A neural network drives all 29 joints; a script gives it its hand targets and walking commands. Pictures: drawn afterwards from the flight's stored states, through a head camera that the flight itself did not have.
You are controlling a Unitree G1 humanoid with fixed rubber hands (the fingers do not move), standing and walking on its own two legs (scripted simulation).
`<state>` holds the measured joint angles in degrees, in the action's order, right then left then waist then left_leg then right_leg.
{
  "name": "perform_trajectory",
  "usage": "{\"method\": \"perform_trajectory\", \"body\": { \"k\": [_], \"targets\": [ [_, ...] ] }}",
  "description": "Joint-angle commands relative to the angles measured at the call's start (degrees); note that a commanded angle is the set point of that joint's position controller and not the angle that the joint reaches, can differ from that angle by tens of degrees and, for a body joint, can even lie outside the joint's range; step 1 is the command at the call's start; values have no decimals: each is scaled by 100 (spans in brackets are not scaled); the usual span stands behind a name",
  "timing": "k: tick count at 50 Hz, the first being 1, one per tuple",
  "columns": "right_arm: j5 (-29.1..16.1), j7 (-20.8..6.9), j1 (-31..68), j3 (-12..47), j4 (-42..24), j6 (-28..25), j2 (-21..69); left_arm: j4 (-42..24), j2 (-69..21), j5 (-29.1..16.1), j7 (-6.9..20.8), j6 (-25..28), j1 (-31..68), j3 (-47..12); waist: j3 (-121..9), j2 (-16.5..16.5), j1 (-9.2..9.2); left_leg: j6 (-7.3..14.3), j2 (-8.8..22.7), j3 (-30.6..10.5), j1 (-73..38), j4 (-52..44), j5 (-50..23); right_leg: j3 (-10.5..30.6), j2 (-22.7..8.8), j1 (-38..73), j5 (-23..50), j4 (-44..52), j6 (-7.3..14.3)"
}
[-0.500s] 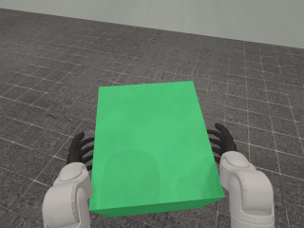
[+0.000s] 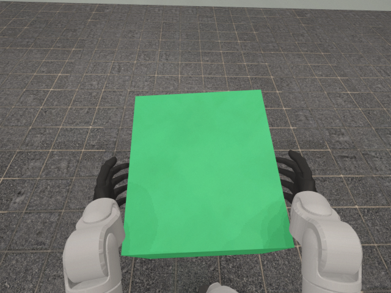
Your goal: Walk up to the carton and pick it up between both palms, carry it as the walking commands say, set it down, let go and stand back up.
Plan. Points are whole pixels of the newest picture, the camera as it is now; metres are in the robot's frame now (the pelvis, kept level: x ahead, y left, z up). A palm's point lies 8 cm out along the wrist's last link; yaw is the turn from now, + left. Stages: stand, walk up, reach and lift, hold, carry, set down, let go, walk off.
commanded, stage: carry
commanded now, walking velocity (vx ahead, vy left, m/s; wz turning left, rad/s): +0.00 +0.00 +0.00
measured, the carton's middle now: (202, 178) +0.35 +0.01 +0.02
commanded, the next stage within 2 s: none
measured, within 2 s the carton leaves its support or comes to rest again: neither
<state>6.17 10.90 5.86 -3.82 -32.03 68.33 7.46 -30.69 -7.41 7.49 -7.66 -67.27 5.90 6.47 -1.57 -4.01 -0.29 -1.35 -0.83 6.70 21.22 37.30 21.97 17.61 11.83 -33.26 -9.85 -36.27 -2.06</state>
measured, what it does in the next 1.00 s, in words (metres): walks backwards: right foot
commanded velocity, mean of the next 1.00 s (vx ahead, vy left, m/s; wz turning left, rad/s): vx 0.00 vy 0.00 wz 0.00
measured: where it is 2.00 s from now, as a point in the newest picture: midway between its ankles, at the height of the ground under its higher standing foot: outside the picture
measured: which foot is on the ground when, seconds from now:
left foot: down 0.00-1.00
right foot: up 0.00-0.26, down 0.28-1.00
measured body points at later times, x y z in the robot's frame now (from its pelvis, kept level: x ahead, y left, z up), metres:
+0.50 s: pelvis -0.06 -0.06 +0.01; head -0.07 -0.04 +0.46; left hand +0.21 +0.08 +0.08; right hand +0.17 -0.25 +0.09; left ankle -0.08 +0.07 -0.72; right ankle -0.06 -0.18 -0.72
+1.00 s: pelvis -0.10 -0.05 +0.01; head -0.14 -0.02 +0.45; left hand +0.16 +0.09 +0.10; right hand +0.13 -0.24 +0.11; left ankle -0.09 +0.06 -0.72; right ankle -0.06 -0.18 -0.72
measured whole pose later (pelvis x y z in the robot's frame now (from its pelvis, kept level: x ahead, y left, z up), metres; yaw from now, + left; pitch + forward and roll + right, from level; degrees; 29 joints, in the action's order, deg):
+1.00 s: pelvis -0.10 -0.05 +0.01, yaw -7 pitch +2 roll +0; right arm 6.6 9.3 4.3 -4.9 -24.4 73.2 7.3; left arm -26.8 -7.3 7.5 -10.7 -74.4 3.3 5.3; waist -9.2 -2.9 -0.2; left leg -0.7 5.7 9.3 18.7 37.1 20.0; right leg 3.6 2.5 -23.7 -12.7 -34.3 0.0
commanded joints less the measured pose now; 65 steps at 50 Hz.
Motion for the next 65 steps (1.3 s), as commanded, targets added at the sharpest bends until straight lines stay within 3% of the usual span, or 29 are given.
{"method": "perform_trajectory", "body": {
  "k": [1,2,4,5,6,8,9,10,11,12,13,15,17,20,22,24,25,27,29,32,33,39,47,49,54,56,57,62,65],
  "targets": [
    [-2240,-1631,1535,3543,-170,197,5232,-791,-5174,-2544,1140,-309,2652,-4295,-1409,868,-73,1005,2386,-766,-910,-1741,-2530,-1305,-997,-226,-1436,-3582,-175],
    [-2227,-1630,1816,3509,-182,217,5153,-672,-5180,-2551,1144,-351,2766,-4253,-1291,621,-94,902,2131,-629,-977,-1689,-2337,-1505,-1046,-288,-1446,-3138,-163],
    [-2042,-1597,1624,3165,256,316,4867,-456,-5030,-2565,1117,-472,2786,-4228,-1082,888,-67,636,1746,-333,-892,-1589,-2122,-1700,-1094,-142,-1596,-2130,-103],
    [-2000,-1585,1668,3114,294,351,4740,-389,-4941,-2544,1086,-529,2770,-4199,-1072,1116,-60,583,1706,-208,-979,-1394,-2203,-1864,-1044,75,-1621,-1520,-90],
    [-1942,-1566,1569,2994,412,380,4652,-302,-4901,-2526,1055,-602,2761,-4226,-1167,1717,-17,553,1678,-141,-1066,-1286,-2612,-2003,-1012,283,-1601,-1041,-88],
    [-1908,-1548,1584,2898,439,417,4426,-250,-4740,-2476,997,-689,2686,-4185,-1205,2307,1,574,1765,-266,-999,-1035,-2580,-2115,-1120,735,-1211,4,-63],
    [-1910,-1535,1526,2904,529,445,4487,-295,-4747,-2491,978,-685,2732,-4178,-1478,2044,-44,500,1657,-206,-906,-791,-2476,-2110,-1027,1263,-541,813,2],
    [-1920,-1518,1665,2960,480,484,4315,26,-4610,-2347,987,-727,2454,-3960,-1472,1426,-95,300,1470,-62,-737,-588,-1660,-1838,-1089,1744,-54,1630,18],
    [-1886,-1513,1802,2985,413,487,4350,70,-4681,-2368,1027,-730,2561,-3949,-1608,771,-43,62,1193,30,-420,-326,-923,-991,-1534,2185,257,1642,116],
    [-1960,-1495,2089,3114,188,464,4464,96,-4716,-2359,1054,-699,2686,-3916,-1553,-269,43,-185,854,111,135,130,319,103,-2297,2322,1947,1286,396],
    [-2005,-1481,2270,3162,91,463,4481,176,-4852,-2369,1075,-705,2654,-3945,-1317,-707,48,-255,672,66,304,240,840,376,-2453,2160,2095,1178,673],
    [-2092,-1506,2415,3283,92,399,4808,-40,-5070,-2493,1119,-620,2842,-4032,-1217,-484,54,-215,632,79,96,120,618,101,-2370,1784,817,1324,629],
    [-2209,-1518,2589,3506,38,369,5075,10,-5228,-2497,1152,-567,2755,-3915,-1266,-392,45,-84,512,199,-441,-89,-23,-67,-2145,1325,519,1517,544],
    [-2461,-1546,2790,3736,-266,298,5417,-256,-5413,-2511,1162,-394,2710,-3858,-1748,-441,32,-60,475,250,-667,-267,-165,-162,-1996,1733,1199,1347,539],
    [-2540,-1555,2861,3819,-441,234,5546,-401,-5564,-2555,1157,-324,2721,-3981,-2207,-275,11,-79,572,206,-940,-505,-313,-213,-2011,2177,2509,985,575],
    [-2573,-1549,2779,3793,-584,190,5517,-501,-5629,-2625,1137,-283,2636,-4078,-2679,72,7,-54,730,113,-1264,-640,-1094,-408,-1933,2540,4059,470,523],
    [-2553,-1541,2700,3782,-590,179,5468,-433,-5630,-2605,1121,-279,2520,-4085,-2847,179,-18,-73,882,60,-1452,-578,-1793,-565,-1852,2544,4182,329,482],
    [-2647,-1616,2754,3845,-758,81,5528,-691,-5724,-2614,1092,-203,2564,-4217,-2849,734,-42,50,1198,-77,-1773,-284,-3285,-919,-1620,2129,2989,278,412],
    [-2581,-1639,2594,3754,-657,54,5551,-932,-5734,-2704,1097,-181,2888,-4378,-2647,1052,-19,119,1314,-26,-1697,-293,-3407,-1076,-1491,1911,2075,288,412],
    [-2428,-1626,2434,3650,-477,102,5394,-893,-5600,-2703,1097,-230,2952,-4411,-2248,781,-1,177,1177,-22,-1325,-358,-1915,-981,-1515,1726,1630,436,498],
    [-2371,-1632,2269,3579,-230,132,5386,-850,-5535,-2685,1089,-263,2969,-4424,-2201,888,1,195,1143,-19,-1305,-426,-1693,-997,-1544,1657,1534,425,495],
    [-2073,-1572,2201,3348,358,380,4860,24,-4976,-2351,1069,-574,2574,-3926,-1170,367,15,241,1007,-235,-649,-664,365,-717,-1553,998,121,933,518],
    [-2118,-1566,2570,3384,357,389,4969,-40,-4958,-2378,1075,-567,2984,-3865,-967,380,-1,240,915,-341,-504,-814,736,-513,-1521,776,-1091,1326,452],
    [-2086,-1559,2514,3377,253,343,4969,-94,-5049,-2430,1080,-522,2957,-3933,-1166,303,0,224,881,-318,-638,-748,592,-482,-1536,872,-982,1323,468],
    [-2301,-1592,2683,3554,-125,223,5256,-483,-5365,-2570,1092,-396,3031,-4127,-1678,735,-14,265,1030,-363,-982,-763,-180,-820,-1400,1136,476,806,447],
    [-2300,-1579,2624,3612,-221,184,5268,-496,-5358,-2587,1111,-355,2956,-4121,-1967,297,14,213,895,-218,-964,-373,-605,-722,-1536,1528,1274,756,479],
    [-2341,-1580,2664,3689,-326,158,5343,-558,-5469,-2615,1120,-329,2966,-4173,-1932,373,19,206,835,-122,-958,-320,-614,-700,-1571,1541,1427,713,503],
    [-2425,-1621,2738,3779,-492,74,5382,-582,-5553,-2579,1139,-257,2769,-4207,-2138,499,16,234,960,-203,-1214,-274,-1400,-856,-1524,1620,1878,488,506],
    [-2390,-1630,2677,3711,-409,96,5303,-501,-5498,-2541,1142,-280,2723,-4194,-2079,599,22,252,979,-197,-1205,-316,-1408,-923,-1480,1583,1656,467,517]
  ]
}}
